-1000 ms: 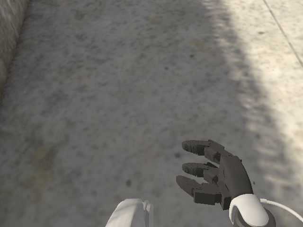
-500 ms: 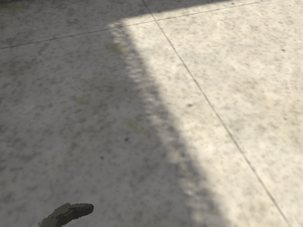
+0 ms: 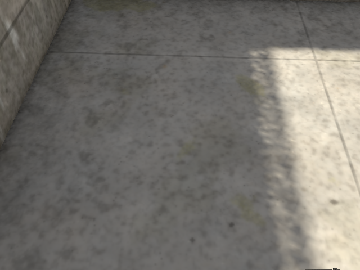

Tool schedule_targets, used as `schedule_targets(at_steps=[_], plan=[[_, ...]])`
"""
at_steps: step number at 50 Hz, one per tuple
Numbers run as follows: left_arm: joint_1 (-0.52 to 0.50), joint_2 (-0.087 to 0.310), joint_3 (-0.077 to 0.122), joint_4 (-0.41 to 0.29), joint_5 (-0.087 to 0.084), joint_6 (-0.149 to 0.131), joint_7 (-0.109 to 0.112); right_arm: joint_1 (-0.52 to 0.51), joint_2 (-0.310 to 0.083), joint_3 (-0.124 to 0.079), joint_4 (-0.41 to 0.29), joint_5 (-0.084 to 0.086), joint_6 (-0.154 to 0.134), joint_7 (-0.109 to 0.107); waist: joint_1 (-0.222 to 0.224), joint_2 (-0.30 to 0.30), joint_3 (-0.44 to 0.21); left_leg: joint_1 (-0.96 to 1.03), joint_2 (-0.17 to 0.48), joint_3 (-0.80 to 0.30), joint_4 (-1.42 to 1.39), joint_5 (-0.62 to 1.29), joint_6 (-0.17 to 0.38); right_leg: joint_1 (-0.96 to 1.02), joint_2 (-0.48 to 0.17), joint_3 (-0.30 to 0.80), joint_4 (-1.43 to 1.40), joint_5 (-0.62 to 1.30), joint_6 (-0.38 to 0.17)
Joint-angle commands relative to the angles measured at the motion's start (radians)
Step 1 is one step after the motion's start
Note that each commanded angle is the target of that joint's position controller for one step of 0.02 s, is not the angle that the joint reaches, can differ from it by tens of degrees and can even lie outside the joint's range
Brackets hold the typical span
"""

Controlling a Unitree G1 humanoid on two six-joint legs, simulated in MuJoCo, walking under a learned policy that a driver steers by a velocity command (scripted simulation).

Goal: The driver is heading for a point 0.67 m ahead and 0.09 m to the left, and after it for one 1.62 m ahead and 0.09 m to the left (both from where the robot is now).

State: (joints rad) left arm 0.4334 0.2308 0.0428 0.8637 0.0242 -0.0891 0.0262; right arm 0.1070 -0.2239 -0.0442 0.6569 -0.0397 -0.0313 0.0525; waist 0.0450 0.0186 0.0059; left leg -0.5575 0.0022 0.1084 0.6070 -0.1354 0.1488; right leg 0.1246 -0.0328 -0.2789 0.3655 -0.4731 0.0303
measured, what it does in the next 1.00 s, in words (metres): walks ahead: left foot, then right foot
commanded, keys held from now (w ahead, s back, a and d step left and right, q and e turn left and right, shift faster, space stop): w+q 0.38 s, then w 0.36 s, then e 0.26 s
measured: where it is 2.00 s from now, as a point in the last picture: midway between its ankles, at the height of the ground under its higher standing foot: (171, 243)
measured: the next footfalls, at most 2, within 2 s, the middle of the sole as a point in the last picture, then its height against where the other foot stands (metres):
left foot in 0.02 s outside the picture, level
right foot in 0.54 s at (204, 260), level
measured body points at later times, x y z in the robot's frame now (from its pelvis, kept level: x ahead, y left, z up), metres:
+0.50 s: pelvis +0.29 +0.02 +0.02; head +0.31 +0.03 +0.46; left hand +0.45 +0.29 -0.07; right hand +0.35 -0.25 -0.10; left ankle +0.14 +0.07 -0.72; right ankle +0.47 -0.06 -0.69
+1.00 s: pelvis +0.54 +0.08 +0.01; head +0.56 +0.10 +0.46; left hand +0.44 +0.32 -0.12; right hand +0.79 -0.08 -0.08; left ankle +0.63 +0.20 -0.71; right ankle +0.48 -0.05 -0.72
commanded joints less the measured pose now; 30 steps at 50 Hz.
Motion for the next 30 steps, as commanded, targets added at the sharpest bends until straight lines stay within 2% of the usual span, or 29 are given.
schedule_targets(at_steps=[1,2,3,4,5,6,7,9,11,14,17,22,24,25,26,27,28,29,30], plan=[[-0.011,0.171,0.038,-0.093,0.007,0.011,0.010,0.394,-0.203,-0.080,0.032,-0.018,-0.014,-0.031,-0.206,0.004,-0.227,0.581,0.042,-0.177,-0.049,-0.148,0.099,-0.315,-0.169,0.019,0.676,0.811,-0.077],[0.043,0.058,0.014,-0.165,-0.003,0.011,-0.010,0.319,-0.320,-0.106,0.008,-0.004,-0.011,-0.044,-0.098,0.261,-0.291,0.834,0.309,-0.718,-0.153,-0.103,0.262,-0.746,0.048,0.094,1.055,-0.076,-0.022],[-0.076,0.115,0.025,-0.199,0.003,0.003,-0.019,0.351,-0.300,-0.109,-0.014,0.032,0.006,-0.047,-0.170,0.128,-0.352,0.872,0.322,-0.898,-0.294,-0.088,0.279,-0.872,0.059,0.300,1.144,-0.030,-0.019],[-0.161,0.115,0.020,-0.224,-0.009,-0.008,-0.025,0.306,-0.263,-0.098,0.001,0.030,0.008,-0.058,-0.147,0.065,-0.214,0.768,0.307,-0.730,-0.298,-0.030,0.243,-0.933,-0.002,0.322,1.124,0.082,-0.028],[-0.162,0.108,0.012,-0.221,-0.005,-0.018,-0.024,0.274,-0.208,-0.081,0.010,0.032,0.006,-0.059,-0.104,-0.012,-0.119,0.613,0.266,-0.619,-0.306,0.073,0.199,-0.891,-0.040,0.311,1.023,0.147,-0.029],[-0.152,0.106,0.011,-0.216,0.007,-0.011,-0.023,0.237,-0.176,-0.069,0.010,0.036,0.001,-0.057,-0.059,-0.037,-0.075,0.493,0.212,-0.533,-0.317,0.137,0.162,-0.828,-0.065,0.316,0.953,0.154,-0.023],[-0.118,0.104,0.009,-0.208,0.021,0.011,-0.026,0.208,-0.149,-0.059,0.005,0.040,-0.004,-0.055,-0.024,-0.026,-0.060,0.400,0.178,-0.472,-0.335,0.188,0.150,-0.761,-0.076,0.317,0.913,0.141,-0.014],[-0.102,0.097,0.005,-0.200,0.032,0.049,-0.029,0.206,-0.146,-0.051,0.012,0.037,-0.021,-0.049,-0.003,-0.008,-0.056,0.315,0.136,-0.412,-0.358,0.227,0.148,-0.717,-0.083,0.308,0.838,0.127,0.000],[-0.155,0.086,-0.002,-0.215,0.030,0.061,-0.032,0.237,-0.174,-0.057,0.027,0.031,-0.027,-0.049,-0.014,-0.003,-0.032,0.288,0.113,-0.394,-0.389,0.193,0.144,-0.747,-0.084,0.295,0.747,0.190,0.013],[-0.284,0.083,-0.008,-0.244,0.026,0.061,-0.034,0.288,-0.184,-0.060,0.043,0.036,-0.027,-0.048,-0.059,0.017,0.003,0.328,0.091,-0.400,-0.410,0.127,0.118,-0.814,-0.082,0.298,0.583,0.335,0.029],[-0.388,0.086,-0.010,-0.260,0.018,0.057,-0.037,0.345,-0.191,-0.063,0.058,0.037,-0.026,-0.048,-0.109,0.034,0.007,0.413,0.083,-0.412,-0.374,0.176,0.091,-0.840,-0.058,0.302,0.445,0.444,0.028],[-0.497,0.083,-0.018,-0.293,0.007,0.033,-0.049,0.405,-0.190,-0.059,0.076,0.025,-0.027,-0.057,-0.156,0.049,0.020,0.517,0.107,-0.440,-0.297,0.324,0.078,-0.796,-0.010,0.277,0.283,0.455,-0.005],[-0.446,0.095,-0.013,-0.283,0.006,0.025,-0.051,0.379,-0.193,-0.055,0.077,0.024,-0.030,-0.061,-0.122,0.063,0.019,0.509,0.127,-0.455,-0.269,0.373,0.050,-0.672,0.010,0.279,0.213,0.413,-0.038],[-0.386,0.111,-0.005,-0.265,0.007,0.021,-0.047,0.360,-0.204,-0.056,0.078,0.022,-0.033,-0.062,-0.093,0.068,0.007,0.498,0.128,-0.454,-0.231,0.456,0.033,-0.575,0.035,0.268,0.187,0.369,-0.057],[-0.281,0.129,0.007,-0.232,0.010,0.015,-0.039,0.345,-0.213,-0.056,0.083,0.025,-0.037,-0.061,-0.040,0.053,-0.031,0.492,0.102,-0.427,-0.124,0.572,0.013,-0.442,0.068,0.247,0.142,0.339,-0.078],[-0.147,0.163,0.022,-0.200,0.020,0.002,-0.027,0.341,-0.196,-0.050,0.087,0.029,-0.042,-0.056,0.024,0.008,-0.109,0.436,0.049,-0.373,0.063,0.559,-0.009,-0.252,0.028,0.284,0.123,0.340,-0.110],[0.026,0.237,0.038,-0.196,0.035,-0.004,-0.010,0.354,-0.131,-0.031,0.055,0.030,-0.050,-0.052,0.084,-0.097,-0.261,0.306,-0.002,-0.306,0.359,0.263,-0.030,-0.030,-0.212,0.556,0.107,0.172,-0.165],[0.024,0.322,0.062,-0.176,0.036,0.008,-0.012,0.499,-0.095,-0.028,0.055,0.055,-0.047,-0.049,-0.001,-0.364,-0.320,0.015,-0.176,-0.203,0.629,-0.385,-0.070,0.128,-0.409,1.052,-0.049,0.132,-0.306],[-0.044,0.223,0.048,-0.186,0.005,0.021,-0.021,0.432,-0.165,-0.035,0.077,0.013,-0.038,-0.057,-0.008,-0.167,-0.195,-0.092,-0.099,-0.252,0.696,-0.343,-0.058,0.034,-0.370,1.068,-0.079,0.019,-0.294]])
